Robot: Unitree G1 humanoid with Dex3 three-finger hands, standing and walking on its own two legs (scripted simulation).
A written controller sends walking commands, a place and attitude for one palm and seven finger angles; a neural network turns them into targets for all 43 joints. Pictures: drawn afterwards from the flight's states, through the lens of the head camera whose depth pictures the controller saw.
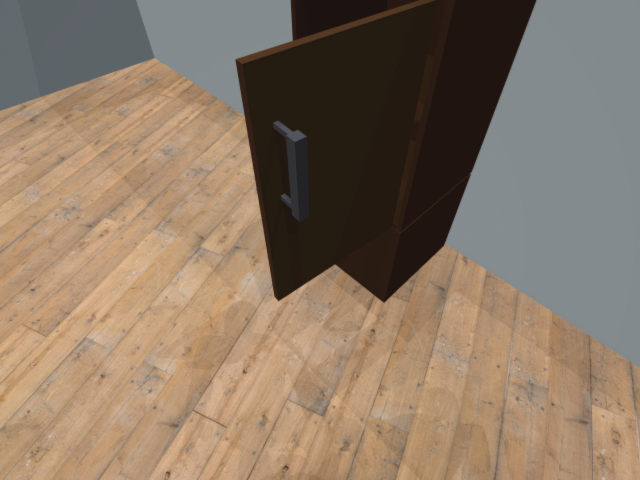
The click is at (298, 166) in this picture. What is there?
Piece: cupboard door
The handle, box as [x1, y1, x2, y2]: [273, 121, 308, 221]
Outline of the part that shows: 273,122 274,128 286,138 291,196 290,198 283,194 281,195 281,199 292,209 292,214 299,221 308,216 306,136 298,130 293,132 279,121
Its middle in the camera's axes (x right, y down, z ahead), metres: -0.05 -0.11 +0.66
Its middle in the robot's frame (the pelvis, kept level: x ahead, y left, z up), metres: +0.57 +0.09 +0.05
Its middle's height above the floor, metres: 0.83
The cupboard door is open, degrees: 84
